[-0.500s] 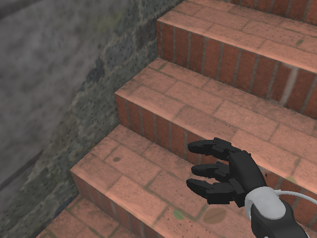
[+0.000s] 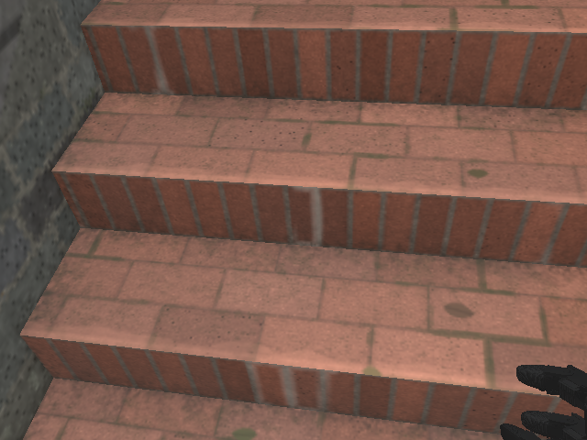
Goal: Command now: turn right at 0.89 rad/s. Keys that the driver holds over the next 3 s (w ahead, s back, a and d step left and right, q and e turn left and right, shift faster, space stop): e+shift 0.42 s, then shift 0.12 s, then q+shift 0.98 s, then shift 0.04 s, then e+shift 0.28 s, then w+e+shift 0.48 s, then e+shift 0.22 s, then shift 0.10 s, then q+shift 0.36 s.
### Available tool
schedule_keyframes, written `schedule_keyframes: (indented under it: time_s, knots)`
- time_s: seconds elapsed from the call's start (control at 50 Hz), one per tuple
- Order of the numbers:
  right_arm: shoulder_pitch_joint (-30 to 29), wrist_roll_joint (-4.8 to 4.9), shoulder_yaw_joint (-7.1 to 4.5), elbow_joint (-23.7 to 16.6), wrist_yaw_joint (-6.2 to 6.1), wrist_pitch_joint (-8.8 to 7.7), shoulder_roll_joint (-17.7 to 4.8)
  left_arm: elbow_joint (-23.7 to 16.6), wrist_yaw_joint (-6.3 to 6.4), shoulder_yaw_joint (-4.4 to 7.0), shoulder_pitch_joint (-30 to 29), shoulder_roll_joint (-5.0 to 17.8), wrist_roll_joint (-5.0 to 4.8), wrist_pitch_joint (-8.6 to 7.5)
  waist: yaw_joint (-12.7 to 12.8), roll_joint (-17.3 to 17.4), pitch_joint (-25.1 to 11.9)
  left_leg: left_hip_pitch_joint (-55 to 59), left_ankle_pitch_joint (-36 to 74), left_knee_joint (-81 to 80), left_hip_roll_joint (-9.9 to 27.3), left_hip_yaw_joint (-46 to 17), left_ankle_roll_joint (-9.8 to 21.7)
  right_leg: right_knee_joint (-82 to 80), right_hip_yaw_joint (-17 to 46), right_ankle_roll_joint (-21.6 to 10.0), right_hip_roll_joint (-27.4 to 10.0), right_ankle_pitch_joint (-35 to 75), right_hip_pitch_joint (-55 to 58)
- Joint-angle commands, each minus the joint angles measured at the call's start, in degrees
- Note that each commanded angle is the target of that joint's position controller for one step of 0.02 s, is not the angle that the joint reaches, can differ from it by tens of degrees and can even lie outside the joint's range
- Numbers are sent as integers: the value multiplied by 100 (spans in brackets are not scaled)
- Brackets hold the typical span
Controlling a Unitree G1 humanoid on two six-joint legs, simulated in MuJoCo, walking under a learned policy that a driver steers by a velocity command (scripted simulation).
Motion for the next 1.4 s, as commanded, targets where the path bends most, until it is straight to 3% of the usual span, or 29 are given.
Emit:
schedule_keyframes:
  time_s: [0.02, 0.08, 0.12, 0.22, 0.36, 0.38, 0.4, 0.42, 0.44, 0.5, 0.54, 0.58, 0.64, 0.66, 0.68, 0.72, 0.84, 0.92, 0.96, 0.98, 1.06, 1.16, 1.24, 1.3, 1.32, 1.34, 1.36, 1.38, 1.4]
  knots:
    - [-128, -77, -114, -364, -96, 46, -584, -735, 177, 218, -798, 1066, -42, 78, -187, -727, -306, -2182, 407, 2714, -396, -1266, 25, -2262, 3035, -1334, -1141, 703, 844]
    - [54, -25, 0, -752, -62, 38, -363, -876, 271, 26, -467, 604, 115, 516, -263, -58, -873, -2440, 689, 2297, -640, -1232, -196, -1939, 2927, -1465, -943, 1747, 1066]
    - [581, -16, -22, -630, -107, 23, -505, -1213, 249, 31, -708, 672, 158, 440, -329, -783, -1101, -2026, 639, 3111, -648, -1108, -441, -1879, 2869, -1534, -1008, 2618, 957]
    - [386, -118, 104, -1034, 29, 120, -303, -1401, 366, -117, -305, 517, -34, 199, -184, -397, -927, -1325, 537, 1328, -551, -823, -602, -1634, 2598, -1087, -595, 3061, 829]
    - [1675, 52, 81, -766, 259, 133, -37, -1647, 114, 162, -918, 904, -178, 495, -544, -569, -830, 1103, 1851, -3833, -786, -657, -104, -1545, 3639, -1044, -413, 2849, 1131]
    - [1568, -9, 17, -729, 305, 63, -170, -1534, 106, 130, -497, 674, -148, 592, -329, -388, -766, 1733, 2602, -4120, -506, -835, 190, -1190, 3489, -668, -17, 1529, 885]
    - [1494, -58, -177, -790, 280, -20, -939, -1559, 113, 38, 207, 37, -108, 690, 309, 953, -1346, 2910, 5727, -3607, 939, -2353, 1743, 333, 2121, 307, 1057, -804, -200]
    - [1406, -236, -409, -1017, 265, -16, -1403, -1518, 120, 106, 433, 421, 34, 672, 78, 1356, -1351, 3547, 6598, -3731, 2305, -3886, 3038, 2291, 1479, 911, 1381, -2234, -1944]
    - [1570, -270, -373, -1053, 201, -60, -1224, -1445, 264, 212, 116, 806, -35, 602, -161, 265, -1066, 3108, 5648, -3949, 2368, -3887, 2875, 3794, 1347, 1083, 940, -1786, -2225]
    - [877, -114, 387, -956, 386, 293, 427, -1656, 732, 79, -904, 673, -138, 531, -61, 222, -379, 1826, 4429, -3981, 1081, -1695, 1966, 5427, 877, 823, 868, -339, -2808]
    - [1589, -38, 419, -702, 403, 493, 273, -1896, 748, -149, -1653, 177, -63, 436, -303, 460, -697, 2549, 4498, -3920, 846, -1402, 2039, 5292, 543, 830, 780, -595, -3266]
    - [1859, -18, 526, -680, 560, 448, 200, -1612, 631, -119, -1389, 257, -133, 450, -376, 438, -643, 2437, 3287, -4036, 747, -1527, 1858, 5017, 904, 976, 712, -144, -3156]
    - [1318, 360, 780, -643, 1022, 190, 383, -1111, 357, 16, -685, 406, -19, 490, 156, 358, -357, 1925, 1710, -4218, 433, -1564, 1213, 3104, 917, 1419, 361, -36, -2166]
    - [2035, 247, 108, -317, 99, 137, -615, -1349, 309, -229, -809, 116, -30, 962, -91, 252, 248, 2264, 2306, -4654, 694, -1744, 1527, 1136, -356, 1047, 62, -567, -1866]
    - [1886, 284, 416, -266, 566, 46, -505, -1209, 239, -31, -1247, 249, 35, 783, -64, 469, -338, 2301, 1713, -4438, 560, -2149, 1206, 1304, 135, 1450, -69, -708, -1820]
    - [1159, 201, 225, -577, 809, -9, -516, -1300, 324, 23, -1203, 352, -44, 784, 143, 927, -298, 1176, 2040, -4264, 645, -1903, 1277, 381, -507, 1182, -111, -214, -159]
    - [2062, -5, 15, -400, 551, 24, -392, -1889, 778, -18, -1499, 320, -92, 560, -279, 845, -620, 2607, 5081, -3557, 1275, -2979, 2131, -668, -249, 30, -92, 1844, -118]
    - [1664, 41, 15, -601, 501, 88, -390, -1969, 832, 245, -577, 655, 73, 497, 189, -260, -950, 171, 2634, -2445, -117, -1865, 1160, -1241, 405, -1141, -879, 3799, 2151]
    - [1776, -121, 28, -470, 597, 170, -332, -1796, 804, 391, 259, 930, 104, 482, 378, -1078, -1156, -948, -1179, 1705, -849, -1120, 41, -2178, 1811, -2341, -2706, 5980, 2863]
    - [2427, -119, -25, -295, 606, 139, -453, -1825, 750, 364, -263, 943, 57, 520, -230, -711, -1182, -1310, -1058, 3419, -685, -1076, -169, -2184, 1740, -2207, -2952, 5588, 2468]
    - [1101, -49, 143, -748, 504, 138, -225, -1709, 577, -195, -1207, 76, 207, 564, -388, -303, -750, -2141, 99, 3946, -376, -1221, -197, -2304, -32, -1419, -2038, 3836, 1631]
    - [1287, -14, 232, -646, 786, 159, -110, -1719, 635, 100, -1314, 1036, 190, 494, -488, -579, -797, -732, -171, 1628, -276, -179, -406, -2610, -1336, -1114, -1683, 4183, 1626]
    - [1539, 77, 286, -725, 999, 286, 81, -1616, 635, 237, -1292, 1223, 419, 432, -389, -652, -410, 126, 784, -901, 172, -428, -19, -2439, -1275, -973, -2546, 3468, 1745]
    - [1767, 38, 125, -620, 949, 175, 0, -1327, 782, 318, -839, 1222, 238, 444, -213, -486, -209, 847, 1594, -3228, -382, 289, 494, -1853, -1460, -557, -2336, 1428, 1894]
    - [2135, 22, -28, -527, 777, 53, -284, -1249, 749, 215, -464, 791, 253, 481, -173, -171, -403, 1518, 2496, -3615, -582, -55, 827, -991, -1552, -135, -2046, 904, 1707]
    - [2687, -73, -255, -427, 539, -65, -972, -1424, 700, -12, -411, -42, 216, 484, -193, 972, -713, 2665, 5988, -3531, 201, -1521, 1765, 629, -2037, 559, -1234, -226, 353]
    - [3147, 33, -479, -701, 440, -98, -1858, -2048, 723, -134, -257, -205, 107, 362, -199, 1579, -1815, 4553, 6589, -3771, 1414, -4062, 3120, 1740, -1333, 1121, -136, -2169, -1167]
    - [3328, -163, -474, -489, 514, -195, -1590, -1989, 718, -52, -795, 149, -315, 319, -711, 1250, -1252, 4392, 5700, -3911, 1610, -4384, 2895, 3397, -234, 1235, 125, -2032, -2284]
    - [2961, -169, -399, -437, 674, -210, -1374, -2069, 771, 21, -1432, 388, -310, 284, -854, 1238, -652, 3500, 4588, -3720, 1227, -3554, 2412, 5104, 135, 1039, 40, -1727, -2948]
Next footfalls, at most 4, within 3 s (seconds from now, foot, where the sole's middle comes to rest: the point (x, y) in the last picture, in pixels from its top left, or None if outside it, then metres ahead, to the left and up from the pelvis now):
0.38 left None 0.11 0.15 -0.75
0.84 right None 0.04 -0.07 -0.75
1.32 left None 0.11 0.20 -0.75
1.90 right None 0.10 -0.04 -0.75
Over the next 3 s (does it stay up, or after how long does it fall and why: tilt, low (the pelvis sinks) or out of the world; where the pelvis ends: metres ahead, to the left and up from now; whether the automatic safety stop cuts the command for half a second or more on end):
stays up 0.52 -0.14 0.32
